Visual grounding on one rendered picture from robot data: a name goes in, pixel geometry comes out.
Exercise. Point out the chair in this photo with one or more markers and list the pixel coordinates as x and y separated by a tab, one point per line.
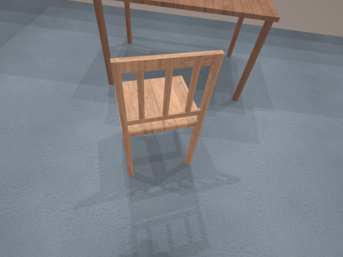
148	106

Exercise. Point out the table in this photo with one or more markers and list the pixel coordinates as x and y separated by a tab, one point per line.
252	9

